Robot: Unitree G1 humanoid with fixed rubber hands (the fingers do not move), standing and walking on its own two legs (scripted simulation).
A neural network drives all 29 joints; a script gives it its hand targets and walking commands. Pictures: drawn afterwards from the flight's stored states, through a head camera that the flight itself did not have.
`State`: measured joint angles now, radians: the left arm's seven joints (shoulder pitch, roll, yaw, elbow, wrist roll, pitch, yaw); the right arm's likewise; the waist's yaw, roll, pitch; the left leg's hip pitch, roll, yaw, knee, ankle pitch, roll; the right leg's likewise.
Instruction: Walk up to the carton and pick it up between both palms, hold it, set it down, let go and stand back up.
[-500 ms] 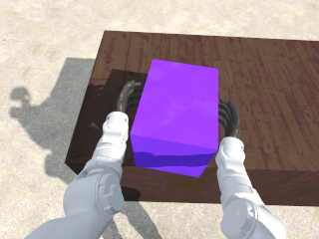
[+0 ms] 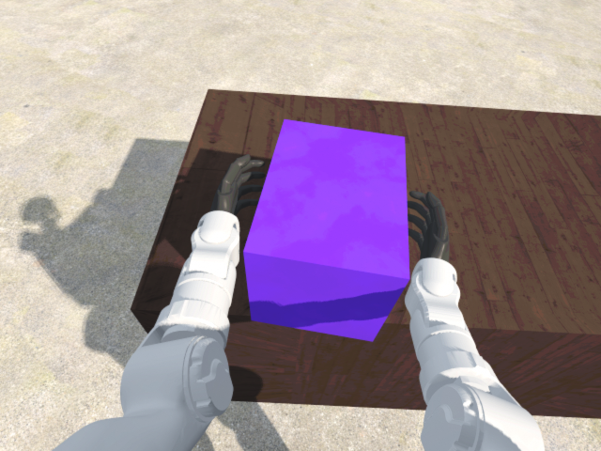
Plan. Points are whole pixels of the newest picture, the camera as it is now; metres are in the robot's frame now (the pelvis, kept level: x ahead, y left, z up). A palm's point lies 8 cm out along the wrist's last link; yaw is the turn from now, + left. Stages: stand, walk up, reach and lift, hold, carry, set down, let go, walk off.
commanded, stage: reach and lift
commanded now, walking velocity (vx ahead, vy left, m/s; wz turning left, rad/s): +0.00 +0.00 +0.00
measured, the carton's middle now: (327, 228) +0.44 -0.02 +0.00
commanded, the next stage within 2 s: none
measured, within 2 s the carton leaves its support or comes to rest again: neither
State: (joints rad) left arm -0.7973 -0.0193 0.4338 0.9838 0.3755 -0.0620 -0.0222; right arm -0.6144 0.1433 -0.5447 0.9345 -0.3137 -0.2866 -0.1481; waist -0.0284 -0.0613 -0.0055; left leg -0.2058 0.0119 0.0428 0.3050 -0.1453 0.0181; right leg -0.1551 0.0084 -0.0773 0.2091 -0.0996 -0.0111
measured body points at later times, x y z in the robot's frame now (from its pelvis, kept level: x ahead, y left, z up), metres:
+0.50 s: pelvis +0.00 +0.00 +0.00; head +0.00 +0.03 +0.45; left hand +0.41 +0.14 +0.11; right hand +0.38 -0.16 +0.09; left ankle +0.01 +0.10 -0.75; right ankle +0.00 -0.11 -0.75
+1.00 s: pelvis -0.01 +0.00 +0.00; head -0.03 +0.03 +0.45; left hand +0.38 +0.15 +0.16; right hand +0.36 -0.15 +0.13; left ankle +0.01 +0.10 -0.75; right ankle +0.00 -0.11 -0.75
